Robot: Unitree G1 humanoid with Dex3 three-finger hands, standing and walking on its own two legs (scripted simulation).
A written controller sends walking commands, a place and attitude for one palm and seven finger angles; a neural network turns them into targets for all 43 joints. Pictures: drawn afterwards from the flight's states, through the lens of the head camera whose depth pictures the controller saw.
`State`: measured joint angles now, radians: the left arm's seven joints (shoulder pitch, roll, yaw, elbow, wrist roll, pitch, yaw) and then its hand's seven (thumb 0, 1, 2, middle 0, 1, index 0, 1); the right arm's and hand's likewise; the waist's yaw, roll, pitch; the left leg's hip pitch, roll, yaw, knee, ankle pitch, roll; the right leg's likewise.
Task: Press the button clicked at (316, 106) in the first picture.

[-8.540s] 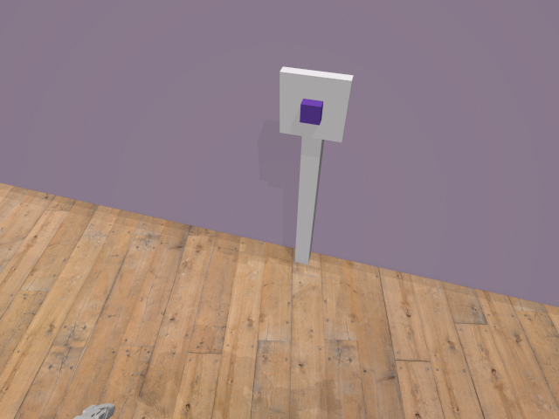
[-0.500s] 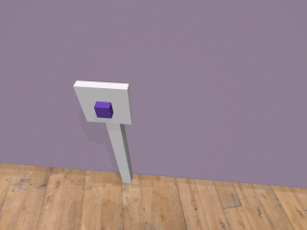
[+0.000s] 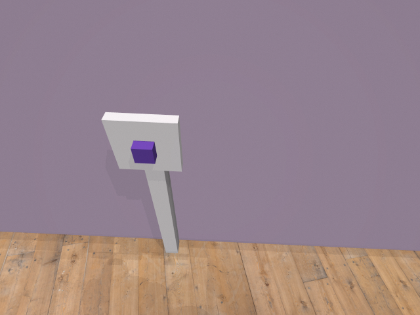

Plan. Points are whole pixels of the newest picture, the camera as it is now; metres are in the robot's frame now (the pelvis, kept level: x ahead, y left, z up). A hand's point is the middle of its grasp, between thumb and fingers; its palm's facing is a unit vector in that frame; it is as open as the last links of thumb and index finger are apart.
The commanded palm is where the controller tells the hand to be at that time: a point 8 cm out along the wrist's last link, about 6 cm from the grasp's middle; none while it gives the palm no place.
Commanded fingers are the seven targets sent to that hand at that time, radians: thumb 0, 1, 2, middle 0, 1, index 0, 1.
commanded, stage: look again from close up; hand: left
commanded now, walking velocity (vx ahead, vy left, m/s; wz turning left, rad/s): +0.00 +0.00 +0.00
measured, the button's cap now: (144, 151) +0.49 +0.20 +0.00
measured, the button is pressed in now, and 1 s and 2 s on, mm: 0 0 0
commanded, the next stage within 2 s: raise the hand and make a fist in 0.50 s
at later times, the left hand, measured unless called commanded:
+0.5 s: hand out of the picture +0.04 +0.20 -0.15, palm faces +0.02 -0.95 -0.31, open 7.4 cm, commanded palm none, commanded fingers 0.00 0.90 0.90 -0.20 -0.30 -0.20 -0.30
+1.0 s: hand out of the picture +0.11 +0.17 -0.08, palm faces +0.01 -1.00 -0.03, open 5.6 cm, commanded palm +0.08 +0.24 -0.06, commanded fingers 0.00 0.90 0.90 -0.78 -0.93 -0.78 -0.93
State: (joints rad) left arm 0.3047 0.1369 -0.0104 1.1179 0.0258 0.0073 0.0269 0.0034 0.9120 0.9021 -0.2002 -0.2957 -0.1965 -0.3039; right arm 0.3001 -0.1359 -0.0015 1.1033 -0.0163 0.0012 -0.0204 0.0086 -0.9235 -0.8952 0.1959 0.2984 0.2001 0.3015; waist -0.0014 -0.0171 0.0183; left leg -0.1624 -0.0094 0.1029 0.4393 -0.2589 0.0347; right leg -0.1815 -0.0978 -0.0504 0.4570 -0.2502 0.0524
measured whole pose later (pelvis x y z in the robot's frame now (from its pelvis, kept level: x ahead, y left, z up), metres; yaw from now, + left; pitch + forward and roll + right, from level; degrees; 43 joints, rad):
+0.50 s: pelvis -0.03 -0.03 +0.00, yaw +1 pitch -3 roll +0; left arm 0.19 0.29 0.01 1.01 0.02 -0.01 0.01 0.01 0.91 0.90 -0.20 -0.30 -0.20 -0.30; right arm 0.17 -0.30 -0.03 1.02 -0.02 0.00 0.00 0.00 -0.91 -0.90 0.20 0.30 0.20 0.30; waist 0.00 0.01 0.01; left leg -0.19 0.03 0.07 0.48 -0.23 0.00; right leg -0.19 -0.06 -0.09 0.48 -0.23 0.02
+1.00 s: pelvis -0.05 -0.04 -0.10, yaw +1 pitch +13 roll +0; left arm 0.42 0.21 0.24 0.28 -0.33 -0.65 -0.49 0.01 0.91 0.90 -0.52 -0.65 -0.52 -0.65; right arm 0.18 -0.23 -0.05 0.59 0.02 -0.34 -0.01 0.01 -0.90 -0.90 0.20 0.30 0.20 0.30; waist 0.02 -0.03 -0.12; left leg -0.90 0.04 0.00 1.18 -0.49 -0.02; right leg -0.89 -0.03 -0.05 1.18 -0.50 -0.01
